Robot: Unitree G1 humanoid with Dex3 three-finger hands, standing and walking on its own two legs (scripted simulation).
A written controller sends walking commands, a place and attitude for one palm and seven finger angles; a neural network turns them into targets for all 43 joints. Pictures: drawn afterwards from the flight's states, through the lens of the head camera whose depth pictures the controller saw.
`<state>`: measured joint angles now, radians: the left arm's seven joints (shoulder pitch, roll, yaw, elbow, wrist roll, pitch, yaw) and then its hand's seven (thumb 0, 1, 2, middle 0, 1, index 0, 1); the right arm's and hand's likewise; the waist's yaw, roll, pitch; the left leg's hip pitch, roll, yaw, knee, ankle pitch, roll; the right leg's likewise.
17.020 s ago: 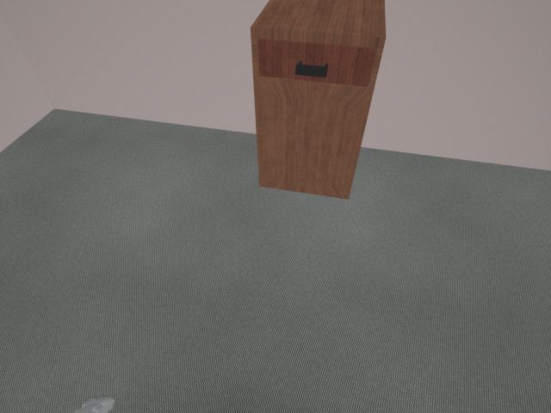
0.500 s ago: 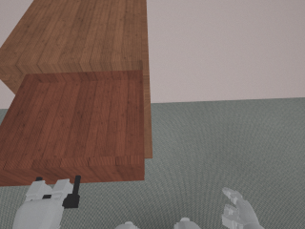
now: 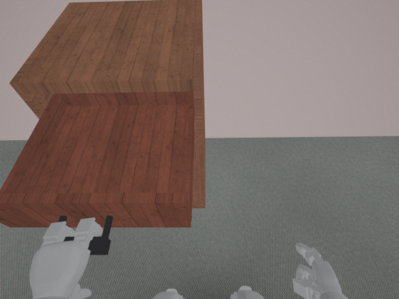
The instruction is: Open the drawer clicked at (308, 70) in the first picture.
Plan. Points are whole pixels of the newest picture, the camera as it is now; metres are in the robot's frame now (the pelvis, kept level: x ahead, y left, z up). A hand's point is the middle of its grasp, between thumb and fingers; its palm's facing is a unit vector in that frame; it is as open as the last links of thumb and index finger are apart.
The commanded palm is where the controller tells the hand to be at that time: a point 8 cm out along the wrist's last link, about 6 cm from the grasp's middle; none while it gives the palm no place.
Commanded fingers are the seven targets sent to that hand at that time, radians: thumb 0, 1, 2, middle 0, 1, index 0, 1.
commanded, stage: open the thumb to release the handle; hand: left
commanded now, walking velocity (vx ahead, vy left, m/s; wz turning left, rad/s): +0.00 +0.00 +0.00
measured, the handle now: (81, 233) +0.24 +0.26 -0.01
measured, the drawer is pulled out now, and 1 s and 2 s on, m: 0.30 0.30 0.30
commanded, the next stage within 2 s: lift the hand off the handle in 0.02 s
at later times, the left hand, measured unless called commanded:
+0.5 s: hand (82, 257) +0.20 +0.25 -0.03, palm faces -0.06 -0.05 -1.00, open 13.7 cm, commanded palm +0.19 +0.26 +0.02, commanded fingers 0.00 -0.50 0.30 -0.30 -1.20 -0.30 -1.20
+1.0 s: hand (73, 252) +0.20 +0.26 +0.00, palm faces -0.02 -0.08 -1.00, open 13.5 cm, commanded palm +0.19 +0.25 +0.06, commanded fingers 0.00 -0.50 0.30 -0.30 -1.20 -0.30 -1.20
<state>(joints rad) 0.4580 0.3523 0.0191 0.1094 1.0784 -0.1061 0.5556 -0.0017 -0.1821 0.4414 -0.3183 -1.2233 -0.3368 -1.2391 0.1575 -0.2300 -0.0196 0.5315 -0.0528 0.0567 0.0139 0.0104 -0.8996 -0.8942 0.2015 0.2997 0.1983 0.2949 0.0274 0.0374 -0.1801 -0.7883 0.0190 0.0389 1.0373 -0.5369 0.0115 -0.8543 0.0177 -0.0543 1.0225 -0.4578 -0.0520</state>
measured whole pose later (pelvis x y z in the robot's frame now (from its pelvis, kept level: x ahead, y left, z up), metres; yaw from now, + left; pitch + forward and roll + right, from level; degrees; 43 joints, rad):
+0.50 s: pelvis -0.01 +0.00 +0.00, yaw +1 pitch +16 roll +0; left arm 0.28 0.36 -0.01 0.24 1.07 -0.09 0.53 0.00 -0.49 0.31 -0.32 -1.20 -0.33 -1.23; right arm 0.18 -0.23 -0.02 0.58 -0.04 0.05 -0.02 0.01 -0.90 -0.89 0.20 0.30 0.20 0.29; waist 0.03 0.05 -0.16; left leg -0.81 0.01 0.03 1.04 -0.51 0.01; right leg -0.87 0.01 -0.07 1.02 -0.44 -0.06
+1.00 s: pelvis +0.00 +0.01 +0.02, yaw +0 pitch +13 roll +0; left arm 0.38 0.36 -0.01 0.10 1.04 -0.07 0.50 0.00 -0.49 0.31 -0.33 -1.20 -0.38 -1.22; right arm 0.17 -0.25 -0.04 0.55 -0.04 0.05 0.00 0.01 -0.90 -0.89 0.20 0.30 0.20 0.29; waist 0.04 0.06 -0.14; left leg -0.68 0.01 0.04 0.93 -0.49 0.02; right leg -0.74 0.01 -0.05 0.91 -0.41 -0.04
